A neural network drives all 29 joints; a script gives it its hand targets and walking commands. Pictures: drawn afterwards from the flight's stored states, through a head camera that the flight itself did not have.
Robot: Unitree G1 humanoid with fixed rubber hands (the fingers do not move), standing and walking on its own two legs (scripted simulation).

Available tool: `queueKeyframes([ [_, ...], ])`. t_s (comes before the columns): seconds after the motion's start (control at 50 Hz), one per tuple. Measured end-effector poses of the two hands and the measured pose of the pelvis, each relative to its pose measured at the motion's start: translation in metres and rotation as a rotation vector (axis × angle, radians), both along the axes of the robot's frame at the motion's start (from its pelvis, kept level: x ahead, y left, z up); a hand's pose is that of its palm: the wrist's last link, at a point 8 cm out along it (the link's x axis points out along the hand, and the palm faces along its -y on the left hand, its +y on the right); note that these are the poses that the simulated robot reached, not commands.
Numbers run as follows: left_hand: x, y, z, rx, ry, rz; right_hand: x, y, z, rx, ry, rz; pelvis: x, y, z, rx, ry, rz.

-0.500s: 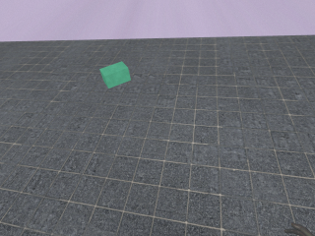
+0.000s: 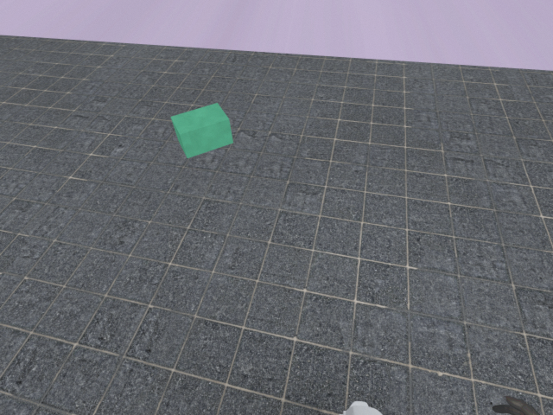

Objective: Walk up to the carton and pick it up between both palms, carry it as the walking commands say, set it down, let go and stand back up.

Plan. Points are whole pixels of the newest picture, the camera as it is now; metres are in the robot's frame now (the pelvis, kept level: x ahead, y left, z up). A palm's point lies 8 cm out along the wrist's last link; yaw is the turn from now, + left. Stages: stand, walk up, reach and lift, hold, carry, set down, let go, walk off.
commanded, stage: walk up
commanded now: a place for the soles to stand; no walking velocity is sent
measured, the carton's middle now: (202, 130) +1.70 +0.43 -0.69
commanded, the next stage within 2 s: none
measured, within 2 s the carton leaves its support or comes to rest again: neither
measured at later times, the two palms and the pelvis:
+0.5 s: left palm (31, 348) +0.27 +0.42 -0.07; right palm (396, 191) +0.55 -0.25 -0.05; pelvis +0.31 +0.04 -0.01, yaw +5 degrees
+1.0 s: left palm (82, 173) +0.66 +0.46 -0.05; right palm (370, 177) +0.66 -0.22 -0.11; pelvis +0.56 +0.10 -0.01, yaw +4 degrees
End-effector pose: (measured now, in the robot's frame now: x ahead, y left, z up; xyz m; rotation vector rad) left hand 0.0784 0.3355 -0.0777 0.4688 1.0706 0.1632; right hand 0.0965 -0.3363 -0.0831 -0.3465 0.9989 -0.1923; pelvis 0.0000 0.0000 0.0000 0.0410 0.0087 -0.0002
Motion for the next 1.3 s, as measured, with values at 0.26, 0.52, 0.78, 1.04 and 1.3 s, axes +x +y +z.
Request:
queueKeyframes([
  [0.26,0.156,0.014,0.042,0.117,-0.167,0.088,0.194,-0.003,-0.015,0.024,0.010,0.113,0.162,-0.015,-0.001,-0.062,-0.026,0.067],
  [0.52,0.202,0.088,0.003,0.109,0.058,0.248,0.471,0.095,0.031,0.007,-0.240,0.289,0.317,0.049,-0.014,-0.065,-0.028,0.081],
  [0.78,0.425,0.094,-0.006,-0.003,0.018,0.061,0.456,0.090,0.009,-0.033,-0.006,0.039,0.450,0.091,0.000,-0.009,-0.019,0.045],
  [1.04,0.583,0.136,0.039,0.127,-0.188,0.091,0.597,0.123,-0.021,0.025,0.034,0.108,0.581,0.106,-0.005,-0.062,-0.044,0.077],
  [1.3,0.615,0.233,0.000,0.111,0.002,0.198,0.806,0.211,0.019,-0.039,-0.163,0.210,0.702,0.193,-0.017,-0.059,-0.046,0.080],
])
